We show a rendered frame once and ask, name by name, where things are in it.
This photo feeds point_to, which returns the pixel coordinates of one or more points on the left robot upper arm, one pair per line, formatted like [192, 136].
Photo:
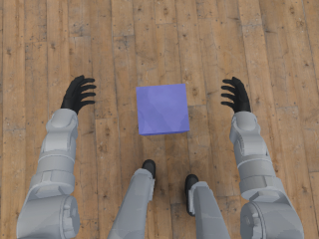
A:
[53, 217]

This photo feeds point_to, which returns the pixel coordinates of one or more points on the robot left forearm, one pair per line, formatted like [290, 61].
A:
[55, 170]

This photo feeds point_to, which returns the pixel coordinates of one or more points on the robot left hand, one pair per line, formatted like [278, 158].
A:
[72, 100]

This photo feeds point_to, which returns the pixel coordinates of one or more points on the right robot foot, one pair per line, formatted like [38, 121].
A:
[190, 180]

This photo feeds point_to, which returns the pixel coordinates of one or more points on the robot right forearm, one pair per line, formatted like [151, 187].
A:
[258, 181]

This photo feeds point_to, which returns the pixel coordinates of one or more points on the carton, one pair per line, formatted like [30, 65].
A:
[162, 109]

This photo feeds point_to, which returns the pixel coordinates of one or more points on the robot right hand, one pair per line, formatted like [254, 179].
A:
[240, 98]

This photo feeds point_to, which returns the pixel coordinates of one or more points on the robot foot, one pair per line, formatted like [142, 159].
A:
[190, 180]
[150, 166]

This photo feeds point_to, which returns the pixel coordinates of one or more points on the left robot foot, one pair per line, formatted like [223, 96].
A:
[150, 166]

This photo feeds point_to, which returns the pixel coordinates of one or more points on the right robot upper arm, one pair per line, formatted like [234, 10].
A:
[269, 220]

